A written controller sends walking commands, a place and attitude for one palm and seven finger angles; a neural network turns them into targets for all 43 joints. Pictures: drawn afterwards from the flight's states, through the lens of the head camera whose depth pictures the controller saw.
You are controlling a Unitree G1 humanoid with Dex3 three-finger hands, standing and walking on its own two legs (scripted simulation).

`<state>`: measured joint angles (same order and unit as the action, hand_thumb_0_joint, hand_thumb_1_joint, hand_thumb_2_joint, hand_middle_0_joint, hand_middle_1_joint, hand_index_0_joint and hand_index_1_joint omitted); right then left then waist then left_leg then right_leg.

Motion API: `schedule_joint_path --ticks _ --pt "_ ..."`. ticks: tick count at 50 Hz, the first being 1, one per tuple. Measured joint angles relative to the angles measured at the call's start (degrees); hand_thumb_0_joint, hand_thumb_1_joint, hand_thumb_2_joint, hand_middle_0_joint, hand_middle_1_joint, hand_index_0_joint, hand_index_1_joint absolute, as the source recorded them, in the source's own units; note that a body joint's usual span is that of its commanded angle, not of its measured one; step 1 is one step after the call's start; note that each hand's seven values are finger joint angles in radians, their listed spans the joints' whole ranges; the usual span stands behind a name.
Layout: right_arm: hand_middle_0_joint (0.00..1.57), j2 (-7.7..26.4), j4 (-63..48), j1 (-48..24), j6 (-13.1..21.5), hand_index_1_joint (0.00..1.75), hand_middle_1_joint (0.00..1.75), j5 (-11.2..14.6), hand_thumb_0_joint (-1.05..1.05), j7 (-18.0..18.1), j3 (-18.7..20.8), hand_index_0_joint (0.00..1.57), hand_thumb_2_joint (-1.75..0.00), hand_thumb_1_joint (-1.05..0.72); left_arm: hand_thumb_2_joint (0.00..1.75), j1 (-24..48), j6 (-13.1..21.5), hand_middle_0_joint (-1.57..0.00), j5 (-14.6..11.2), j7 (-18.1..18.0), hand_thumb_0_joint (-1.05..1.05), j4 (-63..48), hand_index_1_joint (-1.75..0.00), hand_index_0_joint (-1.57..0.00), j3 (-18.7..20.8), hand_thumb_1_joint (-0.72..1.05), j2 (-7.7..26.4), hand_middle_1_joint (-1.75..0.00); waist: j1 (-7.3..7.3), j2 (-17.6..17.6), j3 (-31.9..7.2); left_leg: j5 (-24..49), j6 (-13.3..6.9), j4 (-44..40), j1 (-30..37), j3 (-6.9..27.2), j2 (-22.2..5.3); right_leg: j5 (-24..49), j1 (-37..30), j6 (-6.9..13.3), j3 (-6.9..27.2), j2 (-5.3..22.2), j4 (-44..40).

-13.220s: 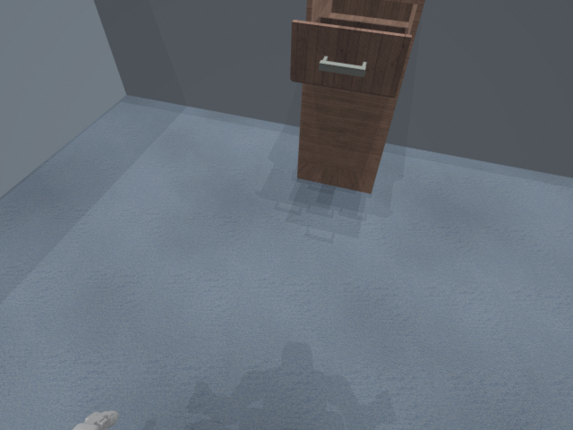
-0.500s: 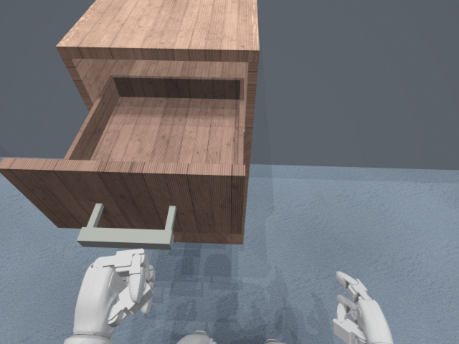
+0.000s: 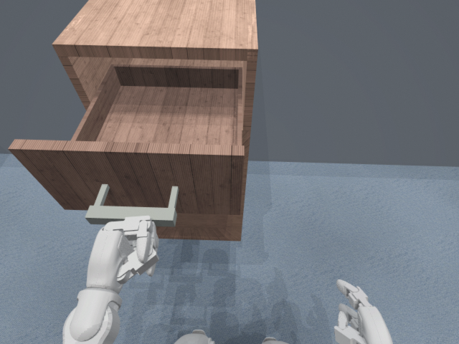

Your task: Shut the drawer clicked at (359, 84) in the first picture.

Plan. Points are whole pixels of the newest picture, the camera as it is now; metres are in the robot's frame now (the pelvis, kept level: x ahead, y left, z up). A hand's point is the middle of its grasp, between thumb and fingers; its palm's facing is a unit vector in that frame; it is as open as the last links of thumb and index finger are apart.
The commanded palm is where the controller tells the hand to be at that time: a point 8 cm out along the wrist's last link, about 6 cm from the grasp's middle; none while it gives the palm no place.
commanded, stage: push the drawer shut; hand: left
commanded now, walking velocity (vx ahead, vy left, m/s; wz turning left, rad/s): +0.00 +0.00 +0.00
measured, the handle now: (135, 203) +0.33 +0.17 +0.07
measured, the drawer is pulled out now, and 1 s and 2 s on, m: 0.25 0.11 0.00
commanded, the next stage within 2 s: none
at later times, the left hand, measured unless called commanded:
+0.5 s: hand (163, 216) +0.31 +0.12 +0.07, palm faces -0.04 -1.00 -0.04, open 2.9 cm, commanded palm +0.30 +0.18 +0.07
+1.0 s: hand (169, 181) +0.38 +0.12 +0.07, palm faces -0.03 -1.00 -0.04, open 2.9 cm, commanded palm +0.36 +0.18 +0.07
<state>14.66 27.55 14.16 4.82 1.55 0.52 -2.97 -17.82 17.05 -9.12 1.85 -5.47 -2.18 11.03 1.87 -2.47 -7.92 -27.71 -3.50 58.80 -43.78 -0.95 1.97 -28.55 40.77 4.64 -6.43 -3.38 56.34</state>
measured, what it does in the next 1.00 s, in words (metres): stands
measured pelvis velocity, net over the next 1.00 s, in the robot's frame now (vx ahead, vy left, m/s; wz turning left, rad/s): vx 0.00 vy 0.01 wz -0.02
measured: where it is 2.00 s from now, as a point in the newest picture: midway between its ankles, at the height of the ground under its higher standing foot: outside the picture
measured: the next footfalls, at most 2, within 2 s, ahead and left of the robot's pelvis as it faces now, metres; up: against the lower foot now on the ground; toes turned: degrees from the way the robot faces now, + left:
none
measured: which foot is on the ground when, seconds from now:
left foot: down 0.00-1.00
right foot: down 0.00-1.00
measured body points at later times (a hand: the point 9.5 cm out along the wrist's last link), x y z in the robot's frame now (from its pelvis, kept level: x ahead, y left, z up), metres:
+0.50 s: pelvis +0.00 +0.01 +0.01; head +0.05 +0.01 +0.45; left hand +0.31 +0.18 +0.07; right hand +0.15 -0.23 -0.09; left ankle +0.01 +0.08 -0.67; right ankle -0.01 -0.07 -0.67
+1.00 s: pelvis +0.00 +0.01 +0.01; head +0.06 +0.01 +0.45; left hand +0.38 +0.18 +0.07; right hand +0.10 -0.25 -0.10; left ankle +0.01 +0.08 -0.67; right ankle -0.01 -0.07 -0.67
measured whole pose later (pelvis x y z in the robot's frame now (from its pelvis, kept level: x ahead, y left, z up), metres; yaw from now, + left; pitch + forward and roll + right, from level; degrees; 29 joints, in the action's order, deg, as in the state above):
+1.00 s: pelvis +0.00 +0.01 +0.01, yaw -1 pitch +14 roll -1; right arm 15.2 34.1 16.2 1.0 1.5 -0.8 -1.8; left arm 17.9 18.4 -8.1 0.3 29.6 4.1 11.1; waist 3.9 -1.6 -6.7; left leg -25.4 -4.0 54.7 -43.3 -2.4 2.0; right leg -26.1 41.0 4.0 -4.8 -3.3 53.1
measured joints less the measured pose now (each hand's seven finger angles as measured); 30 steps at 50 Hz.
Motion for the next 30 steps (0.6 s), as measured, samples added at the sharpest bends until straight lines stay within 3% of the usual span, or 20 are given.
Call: schedule_joint_path --ticks 30 --pt "0.2 0.1 4.4 -0.8 -2.1 0.3 0.3 0.1 0.01 -0.5 0.2 0.2 -0.9 -0.91 0.92 22.9 -1.0 -1.41 1.3 -2.9 -0.03 19.9 -1.6 -1.4 1.2 0.84 -1.0 -1.6 0.65 0.5 1.5 2.0 -0.5 -3.1 1.1 -0.6 0.6 1.8 -0.7 -0.6 0.7 0.6 -2.4"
